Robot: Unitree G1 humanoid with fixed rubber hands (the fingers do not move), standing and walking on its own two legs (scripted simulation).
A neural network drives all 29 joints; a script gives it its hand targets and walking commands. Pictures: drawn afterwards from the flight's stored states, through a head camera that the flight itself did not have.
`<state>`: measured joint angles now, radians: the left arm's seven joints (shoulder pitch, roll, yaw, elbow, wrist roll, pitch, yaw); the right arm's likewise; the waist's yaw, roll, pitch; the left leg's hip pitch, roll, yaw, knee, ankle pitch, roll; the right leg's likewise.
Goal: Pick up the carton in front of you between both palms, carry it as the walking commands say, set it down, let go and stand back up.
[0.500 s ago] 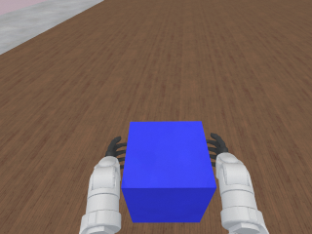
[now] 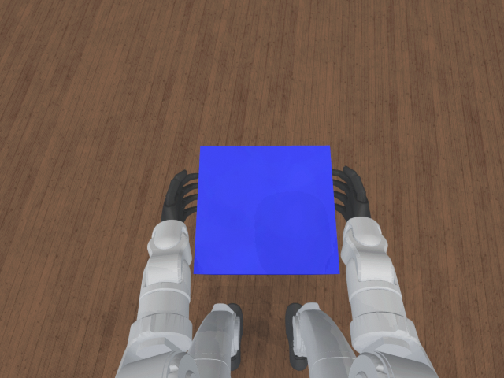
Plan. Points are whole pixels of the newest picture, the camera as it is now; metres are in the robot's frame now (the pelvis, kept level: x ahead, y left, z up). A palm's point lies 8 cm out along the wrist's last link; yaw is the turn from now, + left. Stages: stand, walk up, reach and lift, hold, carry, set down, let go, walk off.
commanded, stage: set down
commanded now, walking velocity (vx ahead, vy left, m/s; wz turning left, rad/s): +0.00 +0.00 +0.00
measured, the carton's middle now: (263, 220) +0.36 +0.01 -0.15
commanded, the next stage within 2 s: none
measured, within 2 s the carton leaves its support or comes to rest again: rests again in 1.84 s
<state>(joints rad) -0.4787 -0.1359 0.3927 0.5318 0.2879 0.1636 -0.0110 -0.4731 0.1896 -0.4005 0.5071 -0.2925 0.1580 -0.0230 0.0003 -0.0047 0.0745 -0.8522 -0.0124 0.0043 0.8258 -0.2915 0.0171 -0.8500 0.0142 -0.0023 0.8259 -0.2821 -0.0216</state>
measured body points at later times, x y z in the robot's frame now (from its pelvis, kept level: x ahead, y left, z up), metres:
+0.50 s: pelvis -0.03 +0.00 -0.14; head +0.19 +0.01 +0.25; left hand +0.41 +0.16 -0.22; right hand +0.41 -0.14 -0.22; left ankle +0.05 +0.11 -0.69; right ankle +0.05 -0.12 -0.69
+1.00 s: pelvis -0.05 +0.00 -0.27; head +0.25 +0.02 +0.07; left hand +0.45 +0.17 -0.39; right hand +0.45 -0.14 -0.38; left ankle +0.05 +0.11 -0.69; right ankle +0.05 -0.12 -0.69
